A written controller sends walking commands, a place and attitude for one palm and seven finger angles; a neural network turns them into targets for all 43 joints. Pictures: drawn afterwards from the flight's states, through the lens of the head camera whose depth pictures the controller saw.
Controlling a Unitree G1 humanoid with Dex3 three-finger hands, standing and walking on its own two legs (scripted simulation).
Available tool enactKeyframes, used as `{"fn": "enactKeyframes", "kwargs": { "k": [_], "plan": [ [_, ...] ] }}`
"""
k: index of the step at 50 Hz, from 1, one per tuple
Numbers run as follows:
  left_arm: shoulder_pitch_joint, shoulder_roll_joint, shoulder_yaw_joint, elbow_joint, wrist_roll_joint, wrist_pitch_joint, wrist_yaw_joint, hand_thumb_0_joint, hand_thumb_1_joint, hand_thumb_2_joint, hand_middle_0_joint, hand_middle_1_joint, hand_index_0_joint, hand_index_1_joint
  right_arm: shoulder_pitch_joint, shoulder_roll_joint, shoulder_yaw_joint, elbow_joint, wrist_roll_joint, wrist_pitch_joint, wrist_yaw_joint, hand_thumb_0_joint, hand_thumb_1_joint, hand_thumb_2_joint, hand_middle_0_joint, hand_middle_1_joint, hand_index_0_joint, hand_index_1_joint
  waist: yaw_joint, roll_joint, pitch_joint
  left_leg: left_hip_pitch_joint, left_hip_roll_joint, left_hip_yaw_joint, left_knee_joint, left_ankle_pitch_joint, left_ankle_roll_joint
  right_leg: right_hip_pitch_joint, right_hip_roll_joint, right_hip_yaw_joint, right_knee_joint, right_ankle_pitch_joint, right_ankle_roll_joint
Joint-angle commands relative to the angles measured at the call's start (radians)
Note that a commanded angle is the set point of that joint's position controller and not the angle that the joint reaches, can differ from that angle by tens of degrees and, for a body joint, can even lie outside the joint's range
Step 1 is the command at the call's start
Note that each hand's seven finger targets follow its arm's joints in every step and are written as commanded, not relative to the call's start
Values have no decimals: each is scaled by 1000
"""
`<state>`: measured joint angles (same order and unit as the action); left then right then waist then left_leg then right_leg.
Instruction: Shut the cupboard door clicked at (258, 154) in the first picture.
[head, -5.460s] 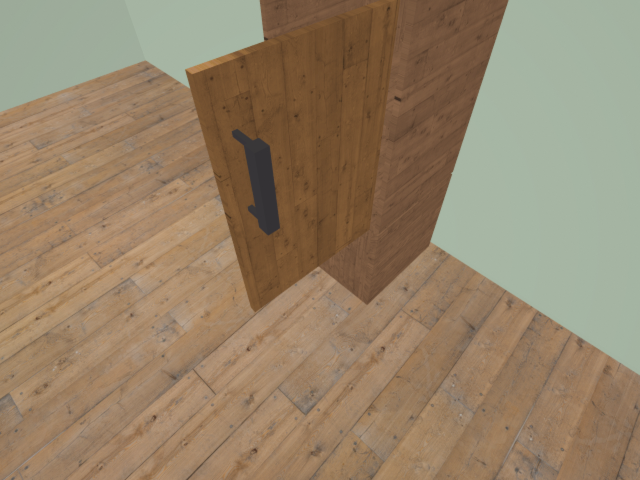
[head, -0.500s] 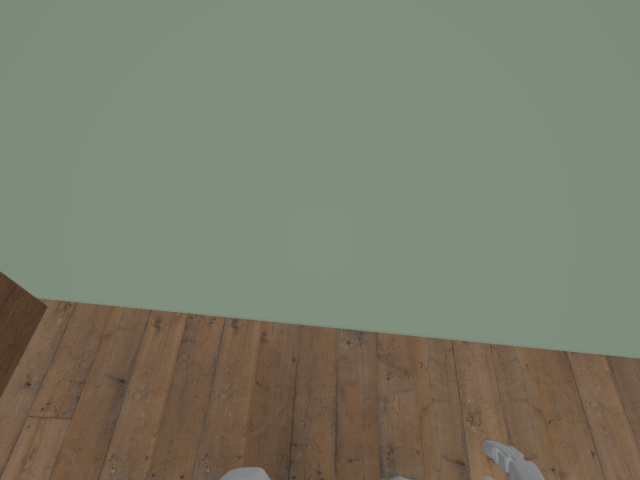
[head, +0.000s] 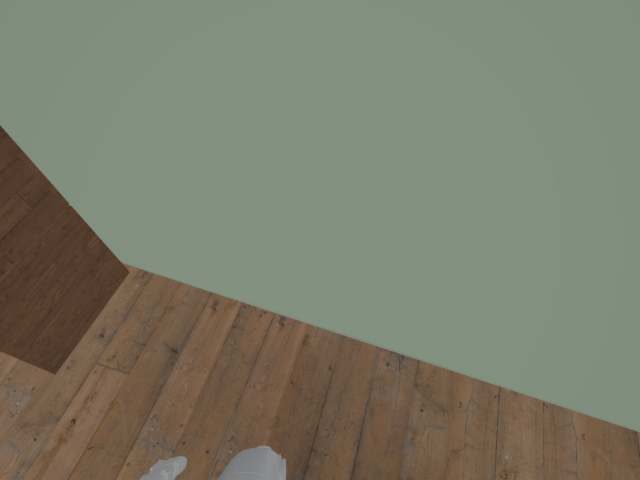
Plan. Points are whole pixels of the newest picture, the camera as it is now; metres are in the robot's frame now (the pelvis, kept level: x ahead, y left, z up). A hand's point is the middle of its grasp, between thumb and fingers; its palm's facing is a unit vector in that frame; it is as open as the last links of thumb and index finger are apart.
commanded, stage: turn to face it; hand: left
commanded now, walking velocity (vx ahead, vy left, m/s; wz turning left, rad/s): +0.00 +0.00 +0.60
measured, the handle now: out of the picture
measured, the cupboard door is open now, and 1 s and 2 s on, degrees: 87 87 87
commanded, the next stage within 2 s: take the last steps up to it in 1.78 s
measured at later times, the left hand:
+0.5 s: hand out of the picture +0.07 +0.24 -0.16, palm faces +0.30 -0.91 -0.28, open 7.4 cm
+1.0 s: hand out of the picture -0.03 +0.22 -0.19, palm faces +0.60 -0.76 -0.25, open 7.4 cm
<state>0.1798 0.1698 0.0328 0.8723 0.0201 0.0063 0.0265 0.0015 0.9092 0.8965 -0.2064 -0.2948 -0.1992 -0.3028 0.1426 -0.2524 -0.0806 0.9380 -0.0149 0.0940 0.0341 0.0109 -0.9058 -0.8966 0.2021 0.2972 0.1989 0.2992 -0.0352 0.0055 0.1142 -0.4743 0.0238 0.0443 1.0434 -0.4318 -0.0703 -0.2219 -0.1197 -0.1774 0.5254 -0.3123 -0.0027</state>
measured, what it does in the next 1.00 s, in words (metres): steps on the spot, turning left: left foot, then right foot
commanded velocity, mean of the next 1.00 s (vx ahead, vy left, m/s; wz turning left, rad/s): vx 0.00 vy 0.00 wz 0.60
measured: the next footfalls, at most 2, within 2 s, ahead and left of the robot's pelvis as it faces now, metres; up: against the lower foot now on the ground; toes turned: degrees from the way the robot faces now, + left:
left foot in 0.16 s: +0.03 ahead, +0.13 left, +0.00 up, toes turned +13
right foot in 0.54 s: +0.10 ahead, -0.13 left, +0.00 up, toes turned +15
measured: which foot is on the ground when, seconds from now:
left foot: up 0.00-0.14, down 0.16-0.52, up 0.54-0.84, down 0.86-1.00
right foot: down 0.00-0.16, up 0.18-0.52, down 0.54-0.86, up 0.88-1.00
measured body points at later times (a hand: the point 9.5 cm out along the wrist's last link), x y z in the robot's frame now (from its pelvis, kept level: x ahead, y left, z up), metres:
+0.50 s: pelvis +0.02 +0.00 -0.01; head +0.08 +0.01 +0.44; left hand +0.06 +0.28 -0.14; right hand +0.16 -0.23 -0.16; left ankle +0.00 +0.12 -0.74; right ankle +0.05 -0.14 -0.72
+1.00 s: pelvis +0.04 +0.01 -0.01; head +0.08 +0.07 +0.43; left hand -0.07 +0.26 -0.17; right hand +0.28 -0.14 -0.14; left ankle -0.02 +0.09 -0.74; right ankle +0.08 -0.14 -0.66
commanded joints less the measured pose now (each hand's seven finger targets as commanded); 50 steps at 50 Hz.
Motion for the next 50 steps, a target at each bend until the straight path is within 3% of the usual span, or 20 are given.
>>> {"fn": "enactKeyframes", "kwargs": {
  "k": [1,4,6,7,8,9,14,20,24,25,26,27,30,33,38,41,42,43,44,50],
  "plan": [
    [92,235,67,-35,9,-22,9,0,900,900,-200,-300,-200,-300,-84,-19,4,-105,6,-40,3,0,-900,-900,200,300,200,300,77,-191,-150,-1,1,55,-213,-21,8,200,-242,91,-94,660,-105],
    [83,248,80,-26,7,-18,3,0,900,900,-200,-300,-200,-300,-51,-29,4,-107,7,-50,0,0,-900,-900,200,300,200,300,63,-199,-158,90,-9,88,-380,39,27,179,-257,57,-29,642,-85],
    [52,243,83,-32,-4,-13,-4,0,900,900,-200,-300,-200,-300,36,-73,-8,-90,0,-58,-2,0,-900,-900,200,300,200,300,5,-118,-187,287,-4,72,-564,222,51,58,-233,-4,112,511,-22],
    [54,201,77,-54,-8,-7,-9,0,900,900,-200,-300,-200,-300,99,-161,-29,-84,-9,-67,-5,0,-900,-900,200,300,200,300,-28,102,-242,463,169,-159,-632,472,127,-139,-143,-44,316,225,41],
    [0,135,52,-104,-13,-2,-13,0,900,900,-200,-300,-200,-300,179,-266,-57,-72,-12,-67,-16,0,-900,-900,200,300,200,300,-76,356,-248,534,415,-471,-664,882,296,-368,-13,-3,542,-386,97],
    [-74,161,51,-118,1,15,-3,0,900,900,-200,-300,-200,-300,222,-253,-54,-44,-9,-65,-28,0,-900,-900,200,300,200,300,-95,229,-261,496,413,-448,-659,770,325,-389,-12,130,640,-365,79],
    [-26,141,58,-46,-3,21,-18,0,900,900,-200,-300,-200,-300,37,-165,-26,-87,-10,-80,-48,0,-900,-900,200,300,200,300,13,124,-172,348,223,-244,-674,628,227,-340,10,169,599,-109,87],
    [-41,129,51,-64,-7,20,-16,0,900,900,-200,-300,-200,-300,34,-177,-38,-83,-16,-67,-40,0,-900,-900,200,300,200,300,8,144,-159,277,192,-292,-672,508,225,-195,71,138,307,-119,78],
    [61,148,59,-46,-11,1,-9,0,900,900,-200,-300,-200,-300,-22,-165,-43,-102,-7,-57,-36,0,-900,-900,200,300,200,300,63,129,-178,141,131,-311,-574,449,172,71,99,114,-27,59,63],
    [102,203,70,-41,-2,-11,-2,0,900,900,-200,-300,-200,-300,-20,-127,-39,-111,2,-58,-31,0,-900,-900,200,300,200,300,84,0,-192,26,58,-256,-465,286,115,205,-16,220,-169,97,37],
    [116,293,87,-39,13,-18,6,0,900,900,-200,-300,-200,-300,-8,-62,-29,-134,8,-59,-25,0,-900,-900,200,300,200,300,93,-297,-186,-137,-98,-74,-220,-79,34,267,-292,488,-241,179,-76],
    [104,309,80,-50,8,-13,9,0,900,900,-200,-300,-200,-300,-22,-89,-35,-144,1,-54,-20,0,-900,-900,200,300,200,300,95,-238,-170,-102,-71,-88,10,-198,36,136,-404,500,-243,270,-161],
    [-20,201,54,-69,2,-15,12,0,900,900,-200,-300,-200,-300,-19,-74,-30,-102,-2,-33,-11,0,-900,-900,200,300,200,300,24,-264,-97,-121,7,-83,223,-35,17,51,-237,258,-182,397,-125],
    [6,199,56,-67,6,-20,10,0,900,900,-200,-300,-200,-300,-35,-41,-15,-93,3,-33,-1,0,-900,-900,200,300,200,300,32,-210,-119,-67,8,-14,36,-17,2,112,-207,127,-141,543,-93],
    [95,249,77,-29,10,-17,5,0,900,900,-200,-300,-200,-300,-83,-18,4,-112,8,-50,2,0,-900,-900,200,300,200,300,80,-224,-157,23,-18,72,-296,-20,19,221,-238,77,-46,694,-89],
    [75,258,84,-30,-3,-15,-4,0,900,900,-200,-300,-200,-300,10,-63,-5,-95,1,-63,-2,0,-900,-900,200,300,200,300,18,-163,-194,242,-36,92,-556,193,46,122,-218,8,118,644,-20],
    [69,230,79,-45,-9,-11,-9,0,900,900,-200,-300,-200,-300,79,-134,-24,-83,-6,-71,-3,0,-900,-900,200,300,200,300,-19,4,-254,444,80,-43,-616,445,93,-47,-170,-25,296,433,32],
    [37,149,57,-91,-17,-7,-17,0,900,900,-200,-300,-200,-300,164,-259,-57,-71,-13,-75,-13,0,-900,-900,200,300,200,300,-68,320,-279,590,378,-436,-626,910,265,-350,-20,-17,536,-314,102],
    [-51,158,49,-112,-3,12,-5,0,900,900,-200,-300,-200,-300,229,-271,-58,-37,-5,-69,-26,0,-900,-900,200,300,200,300,-98,235,-288,549,419,-441,-631,924,322,-384,-13,120,639,-377,86],
    [-17,140,57,-42,-6,20,-16,0,900,900,-200,-300,-200,-300,53,-158,-24,-75,-9,-86,-50,0,-900,-900,200,300,200,300,13,129,-193,394,218,-231,-652,747,231,-337,10,174,588,-113,91]
  ]
}}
